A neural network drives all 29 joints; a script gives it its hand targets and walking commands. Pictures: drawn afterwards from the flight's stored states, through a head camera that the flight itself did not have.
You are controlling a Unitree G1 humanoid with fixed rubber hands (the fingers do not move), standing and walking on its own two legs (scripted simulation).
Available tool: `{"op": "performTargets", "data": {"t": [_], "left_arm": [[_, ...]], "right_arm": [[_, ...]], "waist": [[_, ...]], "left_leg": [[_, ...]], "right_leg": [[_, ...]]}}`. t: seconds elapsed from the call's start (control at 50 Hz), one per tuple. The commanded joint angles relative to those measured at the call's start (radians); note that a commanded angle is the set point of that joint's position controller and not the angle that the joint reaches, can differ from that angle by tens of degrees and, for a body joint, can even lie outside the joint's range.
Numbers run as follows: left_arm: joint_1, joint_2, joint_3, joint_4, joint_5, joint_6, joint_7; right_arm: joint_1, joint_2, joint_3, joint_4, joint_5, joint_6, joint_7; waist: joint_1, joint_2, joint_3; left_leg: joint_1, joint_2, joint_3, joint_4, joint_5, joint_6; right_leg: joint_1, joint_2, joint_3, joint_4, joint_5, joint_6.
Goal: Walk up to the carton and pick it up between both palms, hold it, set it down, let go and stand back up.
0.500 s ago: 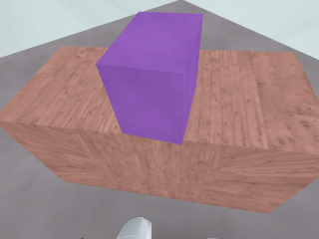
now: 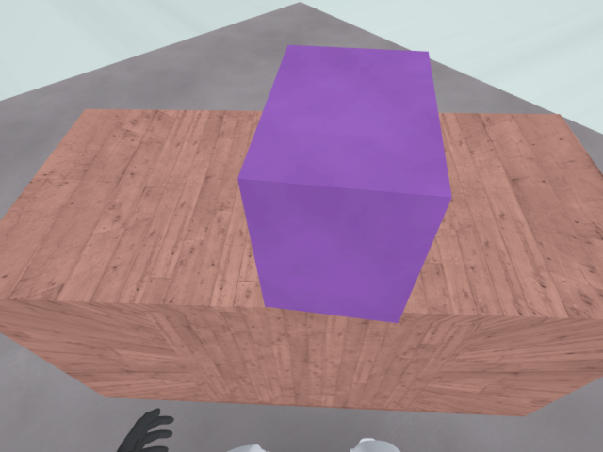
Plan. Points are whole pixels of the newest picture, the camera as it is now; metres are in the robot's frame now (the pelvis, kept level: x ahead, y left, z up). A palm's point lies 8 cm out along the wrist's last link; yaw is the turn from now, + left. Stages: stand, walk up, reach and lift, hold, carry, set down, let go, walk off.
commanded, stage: walk up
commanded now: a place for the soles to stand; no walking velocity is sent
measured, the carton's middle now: (343, 184) +0.50 -0.05 +0.06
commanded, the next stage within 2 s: none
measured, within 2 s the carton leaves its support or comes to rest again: neither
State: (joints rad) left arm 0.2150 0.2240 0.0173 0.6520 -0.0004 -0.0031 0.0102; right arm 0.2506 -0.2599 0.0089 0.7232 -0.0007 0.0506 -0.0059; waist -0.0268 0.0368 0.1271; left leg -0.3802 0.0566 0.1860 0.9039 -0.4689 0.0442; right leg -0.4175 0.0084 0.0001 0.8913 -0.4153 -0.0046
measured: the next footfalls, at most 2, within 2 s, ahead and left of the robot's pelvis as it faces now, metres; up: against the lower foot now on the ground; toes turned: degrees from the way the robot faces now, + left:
none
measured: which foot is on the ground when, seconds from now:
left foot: down 0.00-1.00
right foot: down 0.00-1.00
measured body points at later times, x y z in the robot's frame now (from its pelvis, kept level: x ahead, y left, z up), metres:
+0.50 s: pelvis +0.00 +0.01 +0.03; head +0.01 +0.01 +0.47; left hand +0.15 +0.25 -0.09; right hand +0.08 -0.26 -0.09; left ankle +0.02 +0.07 -0.69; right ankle +0.04 -0.12 -0.69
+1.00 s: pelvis +0.02 -0.03 +0.03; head +0.03 -0.05 +0.48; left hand +0.14 +0.21 -0.09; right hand +0.04 -0.30 -0.11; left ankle +0.02 +0.07 -0.69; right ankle +0.04 -0.12 -0.69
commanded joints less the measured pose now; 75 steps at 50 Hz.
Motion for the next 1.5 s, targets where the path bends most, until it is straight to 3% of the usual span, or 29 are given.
{"op": "performTargets", "data": {"t": [0.0,0.02,0.04,0.06,0.12,0.18,0.26,0.4,0.46,0.58,0.66,0.68,0.7,0.74,0.76,0.78,0.82,0.86,0.9,0.92,0.94,0.96,1.0,1.04,1.08,1.14,1.28,1.36,1.48], "left_arm": [[-0.060,0.195,0.044,-0.114,-0.002,-0.021,0.008],[-0.045,0.173,0.039,-0.101,0.000,-0.013,0.010],[-0.031,0.159,0.039,-0.090,0.003,-0.003,0.016],[-0.023,0.143,0.039,-0.081,0.004,0.002,0.018],[-0.058,0.128,0.038,-0.071,0.003,-0.003,0.009],[-0.072,0.139,0.038,-0.058,0.003,-0.006,0.002],[-0.085,0.142,0.037,-0.048,0.004,-0.002,0.002],[-0.071,0.164,0.052,-0.029,0.009,-0.003,-0.008],[-0.051,0.171,0.060,-0.026,0.011,-0.008,-0.012],[-0.005,0.184,0.071,-0.027,0.013,-0.016,-0.013],[0.006,0.206,0.071,-0.032,0.007,-0.018,-0.009],[0.010,0.209,0.070,-0.016,0.013,-0.006,-0.019],[0.000,0.189,0.064,-0.021,0.017,0.002,-0.024],[0.013,0.153,0.057,-0.027,0.032,0.008,-0.031],[0.023,0.154,0.058,-0.027,0.037,0.009,-0.034],[0.034,0.158,0.061,-0.024,0.038,0.008,-0.038],[0.053,0.159,0.067,-0.017,0.035,-0.001,-0.041],[0.069,0.178,0.073,-0.006,0.019,-0.010,-0.042],[0.061,0.223,0.081,0.000,0.003,-0.010,-0.034],[0.059,0.232,0.077,0.001,-0.003,-0.007,-0.026],[0.049,0.232,0.071,0.005,-0.004,-0.001,-0.020],[0.035,0.220,0.063,0.009,-0.002,0.006,-0.015],[0.003,0.193,0.048,0.007,0.007,0.016,-0.014],[0.010,0.173,0.039,0.013,0.012,0.017,-0.021],[0.014,0.175,0.039,0.021,0.019,0.014,-0.027],[0.022,0.189,0.046,0.026,0.020,0.012,-0.029],[0.008,0.209,0.051,0.032,0.005,0.026,-0.021],[-0.018,0.195,0.043,0.036,0.010,0.031,-0.020],[-0.007,0.188,0.043,0.053,0.017,0.029,-0.025]], "right_arm": [[0.005,-0.179,-0.051,-0.141,-0.004,-0.059,-0.002],[0.030,-0.202,-0.060,-0.132,-0.007,-0.069,-0.003],[0.042,-0.205,-0.064,-0.128,-0.004,-0.073,-0.005],[0.039,-0.208,-0.066,-0.133,-0.003,-0.072,-0.008],[0.032,-0.204,-0.061,-0.153,-0.002,-0.058,-0.014],[0.038,-0.198,-0.063,-0.168,-0.003,-0.048,-0.013],[0.039,-0.195,-0.065,-0.185,-0.004,-0.040,-0.012],[0.024,-0.203,-0.073,-0.190,-0.008,-0.033,-0.005],[0.019,-0.203,-0.075,-0.179,-0.009,-0.034,-0.003],[0.022,-0.203,-0.076,-0.156,-0.011,-0.036,0.001],[0.038,-0.179,-0.070,-0.145,-0.010,-0.036,0.004],[0.099,-0.168,-0.080,-0.148,-0.014,-0.048,-0.002],[0.120,-0.190,-0.087,-0.136,-0.021,-0.056,-0.007],[0.131,-0.243,-0.099,-0.118,-0.040,-0.066,-0.019],[0.109,-0.251,-0.100,-0.118,-0.044,-0.069,-0.024],[0.094,-0.249,-0.097,-0.116,-0.044,-0.070,-0.027],[0.082,-0.238,-0.085,-0.106,-0.037,-0.071,-0.023],[0.063,-0.211,-0.072,-0.110,-0.022,-0.062,-0.015],[0.083,-0.155,-0.057,-0.116,-0.002,-0.056,-0.009],[0.109,-0.141,-0.055,-0.114,0.006,-0.053,-0.007],[0.135,-0.136,-0.055,-0.110,0.007,-0.052,-0.008],[0.163,-0.132,-0.056,-0.103,0.005,-0.056,-0.010],[0.211,-0.141,-0.056,-0.092,-0.002,-0.074,-0.014],[0.192,-0.178,-0.068,-0.097,-0.013,-0.085,-0.017],[0.192,-0.192,-0.074,-0.097,-0.017,-0.085,-0.019],[0.199,-0.180,-0.073,-0.099,-0.014,-0.074,-0.020],[0.207,-0.132,-0.069,-0.100,-0.001,-0.057,-0.025],[0.241,-0.136,-0.075,-0.072,-0.003,-0.068,-0.028],[0.251,-0.148,-0.083,-0.052,-0.010,-0.072,-0.033]], "waist": [[-0.007,-0.056,-0.191],[0.003,-0.021,-0.198],[0.014,-0.013,-0.182],[0.019,0.002,-0.170],[0.019,0.026,-0.145],[0.014,0.035,-0.182],[0.015,0.037,-0.186],[0.019,0.009,-0.109],[0.021,-0.002,-0.072],[0.024,-0.049,-0.068],[0.014,-0.123,-0.083],[0.002,-0.166,-0.112],[-0.008,-0.130,-0.094],[-0.006,-0.023,-0.053],[0.003,-0.013,-0.023],[0.010,-0.005,-0.010],[0.026,0.001,-0.022],[0.043,-0.047,-0.038],[0.040,-0.162,-0.078],[0.035,-0.179,-0.094],[0.024,-0.173,-0.086],[0.013,-0.163,-0.086],[-0.004,-0.150,-0.104],[0.014,-0.104,-0.094],[0.025,-0.061,-0.106],[0.031,-0.043,-0.133],[0.033,-0.086,-0.104],[0.021,-0.083,-0.091],[0.027,-0.048,-0.110]], "left_leg": [[0.158,0.126,-0.244,-0.326,0.398,-0.023],[0.164,0.218,-0.318,-0.409,0.513,-0.005],[0.169,0.278,-0.349,-0.443,0.618,0.009],[0.178,0.297,-0.334,-0.451,0.672,0.010],[0.170,0.240,-0.212,-0.435,0.730,-0.055],[0.210,0.205,-0.155,-0.427,0.662,-0.075],[0.217,0.217,-0.137,-0.455,0.544,-0.055],[0.131,0.232,-0.146,-0.548,0.097,-0.019],[0.104,0.229,-0.149,-0.570,-0.034,-0.003],[0.129,0.194,-0.134,-0.519,-0.060,0.018],[0.210,0.103,-0.107,-0.401,0.010,0.015],[0.282,0.125,-0.153,-0.432,-0.076,0.038],[0.304,0.175,-0.205,-0.490,-0.117,0.060],[0.274,0.357,-0.303,-0.629,-0.152,0.127],[0.238,0.408,-0.309,-0.650,-0.104,0.153],[0.208,0.416,-0.290,-0.646,-0.045,0.166],[0.152,0.371,-0.214,-0.598,0.016,0.139],[0.106,0.240,-0.102,-0.502,0.009,0.060],[0.156,0.091,-0.039,-0.326,0.048,-0.003],[0.152,0.034,-0.054,-0.285,0.022,-0.019],[0.147,0.013,-0.072,-0.296,-0.005,-0.020],[0.162,0.014,-0.093,-0.332,0.020,-0.013],[0.222,0.056,-0.134,-0.419,0.136,0.007],[0.250,0.111,-0.163,-0.460,0.258,0.022],[0.251,0.156,-0.163,-0.461,0.380,0.039],[0.250,0.155,-0.134,-0.433,0.397,0.040],[0.204,0.050,-0.114,-0.382,0.169,-0.009],[0.225,0.062,-0.138,-0.433,0.225,-0.007],[0.261,0.102,-0.151,-0.447,0.315,0.011]], "right_leg": [[0.023,-0.103,0.221,-0.201,0.492,-0.099],[0.044,-0.044,0.123,-0.112,0.395,-0.046],[0.055,-0.024,0.073,-0.097,0.247,-0.023],[0.065,-0.025,0.059,-0.122,0.183,-0.022],[0.115,-0.041,0.072,-0.208,0.310,-0.034],[0.136,-0.050,0.094,-0.224,0.412,-0.040],[0.128,-0.049,0.100,-0.239,0.359,-0.034],[0.095,-0.030,0.117,-0.266,0.195,-0.031],[0.077,-0.023,0.130,-0.274,0.159,-0.033],[0.041,-0.023,0.183,-0.316,0.148,-0.051],[-0.053,-0.069,0.322,-0.422,0.116,-0.090],[-0.098,-0.046,0.317,-0.420,0.035,-0.106],[-0.144,-0.023,0.274,-0.372,0.012,-0.088],[-0.150,-0.004,0.120,-0.208,0.073,-0.039],[-0.135,-0.028,0.089,-0.169,0.062,-0.031],[-0.106,-0.043,0.081,-0.162,0.054,-0.031],[-0.004,-0.055,0.097,-0.232,0.091,-0.045],[0.085,-0.043,0.169,-0.351,0.186,-0.076],[0.064,-0.096,0.362,-0.482,0.191,-0.135],[0.067,-0.129,0.462,-0.525,0.166,-0.165],[0.065,-0.145,0.483,-0.536,0.153,-0.185],[0.063,-0.140,0.456,-0.524,0.183,-0.185],[0.053,-0.095,0.345,-0.478,0.277,-0.136],[0.055,-0.057,0.269,-0.418,0.428,-0.079],[0.101,-0.048,0.221,-0.359,0.537,-0.054],[0.150,-0.058,0.224,-0.361,0.569,-0.052],[0.168,-0.101,0.354,-0.513,0.484,-0.065],[0.177,-0.084,0.305,-0.526,0.511,-0.035],[0.204,-0.062,0.234,-0.484,0.578,-0.008]]}}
